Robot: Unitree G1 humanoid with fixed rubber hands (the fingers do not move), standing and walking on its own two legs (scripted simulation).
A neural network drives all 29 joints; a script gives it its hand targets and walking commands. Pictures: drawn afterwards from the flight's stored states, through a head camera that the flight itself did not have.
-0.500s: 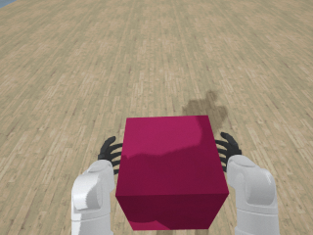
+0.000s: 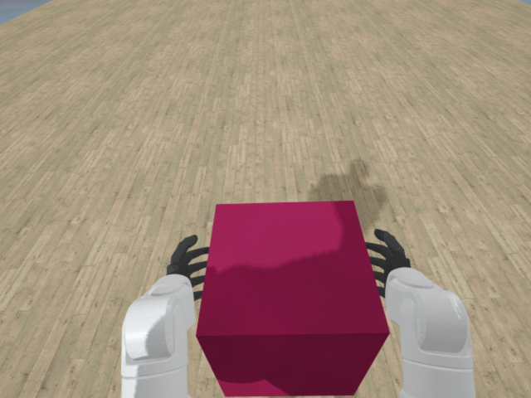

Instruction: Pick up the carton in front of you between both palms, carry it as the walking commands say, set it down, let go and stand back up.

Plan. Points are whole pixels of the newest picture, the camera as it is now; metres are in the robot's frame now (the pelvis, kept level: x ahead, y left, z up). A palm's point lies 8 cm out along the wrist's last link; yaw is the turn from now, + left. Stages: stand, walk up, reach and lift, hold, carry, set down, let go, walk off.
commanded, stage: carry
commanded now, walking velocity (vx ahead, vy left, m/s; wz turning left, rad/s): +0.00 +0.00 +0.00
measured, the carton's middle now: (286, 302) +0.27 +0.00 +0.01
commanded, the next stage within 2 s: hold in 1.14 s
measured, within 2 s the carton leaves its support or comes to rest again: neither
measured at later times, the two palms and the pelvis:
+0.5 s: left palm (180, 321) +0.23 +0.15 +0.06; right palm (396, 316) +0.23 -0.15 +0.05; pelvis -0.04 +0.00 +0.00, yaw +0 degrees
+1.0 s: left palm (183, 316) +0.24 +0.15 +0.04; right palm (390, 312) +0.24 -0.15 +0.04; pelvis -0.05 +0.00 +0.00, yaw +0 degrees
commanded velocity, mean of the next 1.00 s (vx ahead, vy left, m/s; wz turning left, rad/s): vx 0.00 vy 0.00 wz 0.00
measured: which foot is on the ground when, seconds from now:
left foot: down 0.00-1.00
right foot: down 0.00-1.00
